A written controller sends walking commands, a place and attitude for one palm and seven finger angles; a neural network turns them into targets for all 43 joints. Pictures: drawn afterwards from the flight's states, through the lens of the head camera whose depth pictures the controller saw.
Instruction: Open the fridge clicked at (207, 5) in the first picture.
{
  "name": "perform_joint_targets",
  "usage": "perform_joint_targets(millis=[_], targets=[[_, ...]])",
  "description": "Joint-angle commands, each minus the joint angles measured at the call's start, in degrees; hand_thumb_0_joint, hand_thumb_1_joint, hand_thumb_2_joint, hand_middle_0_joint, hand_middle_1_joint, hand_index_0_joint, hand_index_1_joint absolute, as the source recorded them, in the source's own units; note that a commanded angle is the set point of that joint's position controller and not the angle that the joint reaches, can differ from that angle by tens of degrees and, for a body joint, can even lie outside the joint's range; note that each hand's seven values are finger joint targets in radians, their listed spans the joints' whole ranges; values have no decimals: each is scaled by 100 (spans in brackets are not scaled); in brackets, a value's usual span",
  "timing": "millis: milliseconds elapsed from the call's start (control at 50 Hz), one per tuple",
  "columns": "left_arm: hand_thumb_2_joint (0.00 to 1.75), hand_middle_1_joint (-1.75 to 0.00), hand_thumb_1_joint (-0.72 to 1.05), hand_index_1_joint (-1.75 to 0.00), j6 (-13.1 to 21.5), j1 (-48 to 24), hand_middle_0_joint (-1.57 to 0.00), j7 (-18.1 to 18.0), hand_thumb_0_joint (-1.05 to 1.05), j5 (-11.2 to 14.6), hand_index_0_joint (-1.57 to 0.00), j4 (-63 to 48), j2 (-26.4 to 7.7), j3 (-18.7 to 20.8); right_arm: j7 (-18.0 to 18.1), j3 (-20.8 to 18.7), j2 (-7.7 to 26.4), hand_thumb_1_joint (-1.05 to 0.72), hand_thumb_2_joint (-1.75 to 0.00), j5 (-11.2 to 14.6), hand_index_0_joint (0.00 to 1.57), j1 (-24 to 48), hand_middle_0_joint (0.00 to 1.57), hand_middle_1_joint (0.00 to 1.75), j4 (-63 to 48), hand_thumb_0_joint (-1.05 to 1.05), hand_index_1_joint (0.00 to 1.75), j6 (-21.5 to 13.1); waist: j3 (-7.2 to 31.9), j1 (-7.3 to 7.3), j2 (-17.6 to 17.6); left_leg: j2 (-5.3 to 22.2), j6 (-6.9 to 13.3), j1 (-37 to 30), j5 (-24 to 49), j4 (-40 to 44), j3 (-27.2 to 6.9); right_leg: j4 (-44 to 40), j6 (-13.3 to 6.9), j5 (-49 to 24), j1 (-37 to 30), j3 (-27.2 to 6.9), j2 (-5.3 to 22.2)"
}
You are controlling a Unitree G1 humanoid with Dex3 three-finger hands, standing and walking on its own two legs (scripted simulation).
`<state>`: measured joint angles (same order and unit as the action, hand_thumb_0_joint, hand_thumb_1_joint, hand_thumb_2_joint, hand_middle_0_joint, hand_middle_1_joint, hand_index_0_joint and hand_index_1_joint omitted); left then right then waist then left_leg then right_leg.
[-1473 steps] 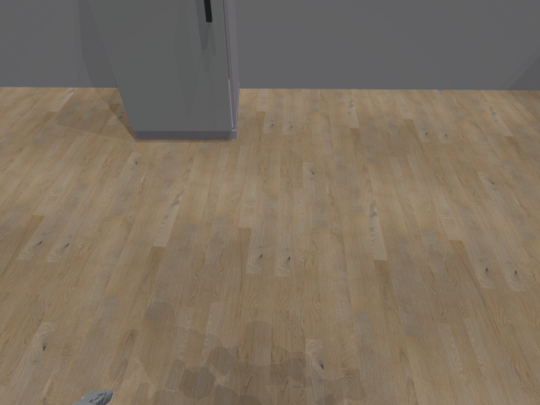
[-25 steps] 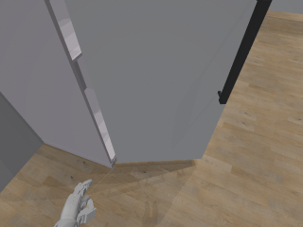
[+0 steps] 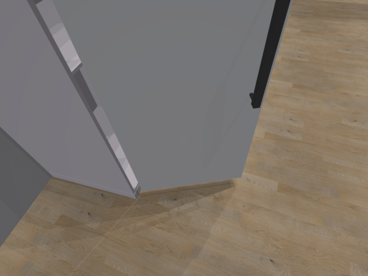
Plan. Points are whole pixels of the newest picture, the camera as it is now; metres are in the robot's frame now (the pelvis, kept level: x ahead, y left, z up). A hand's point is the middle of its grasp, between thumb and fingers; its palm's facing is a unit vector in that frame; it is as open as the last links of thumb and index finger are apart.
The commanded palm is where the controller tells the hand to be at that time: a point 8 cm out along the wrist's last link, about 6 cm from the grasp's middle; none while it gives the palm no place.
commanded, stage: let the arm hang, fingers relaxed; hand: right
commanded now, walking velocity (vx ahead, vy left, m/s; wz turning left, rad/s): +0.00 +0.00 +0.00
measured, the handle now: (265, 51) +0.67 -0.20 +0.12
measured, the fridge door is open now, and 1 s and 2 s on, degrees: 66 66 66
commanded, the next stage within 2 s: look to check the result in 0.70 s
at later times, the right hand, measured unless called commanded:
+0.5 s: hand out of the picture +0.02 -0.19 -0.17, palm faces -0.01 +0.98 -0.19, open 7.4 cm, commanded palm none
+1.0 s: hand out of the picture +0.04 -0.21 -0.17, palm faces -0.04 +0.97 -0.25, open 7.4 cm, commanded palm none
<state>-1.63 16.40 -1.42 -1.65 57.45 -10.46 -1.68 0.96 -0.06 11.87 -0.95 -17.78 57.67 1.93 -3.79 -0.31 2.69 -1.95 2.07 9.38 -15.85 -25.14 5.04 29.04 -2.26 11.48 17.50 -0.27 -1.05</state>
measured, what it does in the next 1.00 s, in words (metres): stands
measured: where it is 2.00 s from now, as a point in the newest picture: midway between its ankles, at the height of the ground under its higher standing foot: outside the picture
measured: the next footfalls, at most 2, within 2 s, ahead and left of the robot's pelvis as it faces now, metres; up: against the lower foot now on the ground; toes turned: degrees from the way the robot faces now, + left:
none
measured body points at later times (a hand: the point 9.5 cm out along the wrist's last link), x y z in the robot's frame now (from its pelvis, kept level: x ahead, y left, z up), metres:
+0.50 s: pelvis +0.00 -0.02 +0.01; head +0.01 -0.02 +0.46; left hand +0.01 +0.22 -0.15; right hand +0.02 -0.24 -0.16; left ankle -0.02 +0.10 -0.74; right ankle +0.04 -0.09 -0.74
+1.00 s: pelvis +0.01 -0.01 +0.01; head +0.03 -0.01 +0.46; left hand +0.03 +0.25 -0.15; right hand +0.04 -0.26 -0.15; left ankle -0.03 +0.10 -0.74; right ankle +0.04 -0.09 -0.74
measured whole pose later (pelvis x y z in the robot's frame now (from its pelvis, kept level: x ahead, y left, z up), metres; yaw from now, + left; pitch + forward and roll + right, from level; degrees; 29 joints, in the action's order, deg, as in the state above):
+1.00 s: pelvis +0.01 -0.01 +0.01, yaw +2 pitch -1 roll +0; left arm 0.2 11.5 -1.8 -1.1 64.7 -12.7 0.0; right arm 1.2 -0.1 13.1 -1.0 -12.3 65.5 -0.7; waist -3.1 0.2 -0.1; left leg -1.1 1.3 5.2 -13.9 -20.0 2.6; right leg 21.8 -2.8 9.3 11.7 2.0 -1.8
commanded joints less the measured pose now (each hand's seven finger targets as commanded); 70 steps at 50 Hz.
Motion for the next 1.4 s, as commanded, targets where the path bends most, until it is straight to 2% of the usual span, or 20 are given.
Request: perform_joint_targets(millis=[0,20,40,200,280,320,420,520,580,840,940,1080,1120,1280,1380], targets=[[90,-30,90,-30,164,-32,-20,-74,0,53,-20,-117,-695,253,24,-105,560,-90,-90,31,20,-118,20,30,55,0,30,-231,406,48,-829,739,187,-57,89,745,-893,-853,-109,68,-272,-781,631],[90,-30,90,-30,156,11,-20,-79,0,70,-20,-73,-720,271,30,-101,579,-90,-90,18,20,-148,20,30,142,0,30,-238,277,41,-573,721,176,15,39,798,-849,-869,-114,93,-283,-766,654],[90,-30,90,-30,156,78,-20,-84,0,70,-20,5,-688,278,31,-86,524,-90,-90,26,20,-164,20,30,237,0,30,-240,250,62,-482,739,173,24,-15,823,-843,-916,-121,178,-267,-764,661],[90,-30,90,-30,183,227,-20,-104,0,69,-20,324,-684,326,63,-72,433,-90,-90,16,20,-314,20,30,641,0,30,-248,-18,52,-213,696,157,214,-209,779,-811,-1210,-163,526,-259,-830,694],[90,-30,90,-30,201,217,-20,-100,0,63,-20,393,-603,314,81,-60,364,-90,-90,9,20,-337,20,30,691,0,30,-258,18,44,-140,713,122,216,-25,729,-796,-1213,-161,293,-349,-776,696],[90,-30,90,-30,207,190,-20,-95,0,68,-20,408,-571,302,92,-68,375,-90,-90,-9,20,-335,20,30,674,0,30,-252,-27,24,-262,699,103,206,56,703,-791,-1223,-165,163,-325,-786,711],[90,-30,90,-30,245,104,-20,-91,0,61,-20,438,-573,290,100,-89,389,-90,-90,-11,20,-233,20,30,640,0,30,-261,-22,10,-284,723,76,138,227,671,-764,-1233,-152,-181,-390,-767,701],[90,-30,90,-30,245,-12,-20,-83,0,56,-20,436,-634,293,95,-107,444,-90,-90,-12,20,-98,20,30,593,0,30,-271,-81,10,-392,738,70,148,217,740,-793,-1255,-130,-143,-407,-750,684],[90,-30,90,-30,245,-46,-20,-79,0,46,-20,447,-649,301,89,-115,456,-90,-90,-2,20,21,20,30,570,0,30,-286,-25,46,-346,755,77,112,250,770,-823,-1245,-105,-160,-440,-707,673],[90,-30,90,-30,279,-300,-20,-79,0,73,-20,459,-949,349,81,-157,792,-90,-90,10,20,320,20,30,521,0,30,-346,340,71,-248,838,92,-81,863,821,-891,-999,-102,-1027,-897,-612,724],[90,-30,90,-30,256,-461,-20,-70,0,75,-20,481,-1064,348,69,-155,900,-90,-90,13,20,449,20,30,546,0,30,-339,169,72,-246,846,89,-20,679,928,-906,-1082,-76,-815,-867,-617,739],[90,-30,90,-30,287,-658,-20,-57,0,76,-20,464,-1289,360,46,-180,1107,-90,-90,18,20,635,20,30,517,0,30,-359,395,62,-292,883,86,-186,842,968,-924,-1124,-67,-984,-1018,-633,771],[90,-30,90,-30,284,-735,-20,-53,0,87,-20,450,-1331,367,48,-189,1169,-90,-90,8,20,662,20,30,493,0,30,-370,384,53,-205,880,74,-166,937,1007,-942,-1104,-63,-1076,-1067,-627,778],[90,-30,90,-30,298,-963,-20,-35,0,73,-20,424,-1558,375,22,-202,1354,-90,-90,19,20,935,20,30,453,0,30,-372,382,61,-333,907,77,-239,915,1081,-962,-1224,-28,-1056,-1105,-658,803],[90,-30,90,-30,311,-1058,-20,-24,0,75,-20,405,-1684,379,12,-221,1486,-90,-90,15,20,1073,20,30,413,0,30,-387,478,64,-259,924,71,-321,1076,1097,-993,-1246,-17,-1196,-1171,-650,829]])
